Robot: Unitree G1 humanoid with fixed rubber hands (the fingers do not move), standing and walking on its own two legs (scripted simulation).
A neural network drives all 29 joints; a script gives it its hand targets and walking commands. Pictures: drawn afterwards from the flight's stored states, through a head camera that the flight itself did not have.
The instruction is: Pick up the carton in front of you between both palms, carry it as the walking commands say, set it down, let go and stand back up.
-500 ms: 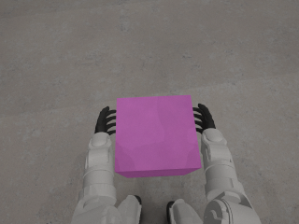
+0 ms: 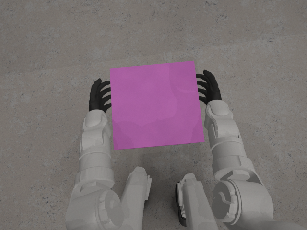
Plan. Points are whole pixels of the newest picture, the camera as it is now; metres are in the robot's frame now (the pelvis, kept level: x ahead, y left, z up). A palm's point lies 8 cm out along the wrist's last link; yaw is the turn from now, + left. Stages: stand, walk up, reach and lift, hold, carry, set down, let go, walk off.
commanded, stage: set down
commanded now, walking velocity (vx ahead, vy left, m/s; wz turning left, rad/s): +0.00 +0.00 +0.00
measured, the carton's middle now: (155, 113) +0.42 +0.06 -0.16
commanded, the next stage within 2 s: none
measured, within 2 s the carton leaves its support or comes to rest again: rests again in 1.48 s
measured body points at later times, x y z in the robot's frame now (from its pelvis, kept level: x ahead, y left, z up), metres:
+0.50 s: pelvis -0.04 +0.00 -0.13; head +0.27 +0.01 +0.20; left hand +0.42 +0.22 -0.24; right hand +0.51 -0.07 -0.24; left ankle +0.08 +0.14 -0.58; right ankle +0.06 -0.11 -0.58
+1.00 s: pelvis -0.04 -0.01 -0.21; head +0.33 +0.00 +0.04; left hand +0.44 +0.24 -0.38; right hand +0.54 -0.05 -0.39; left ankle +0.07 +0.13 -0.58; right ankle +0.06 -0.11 -0.58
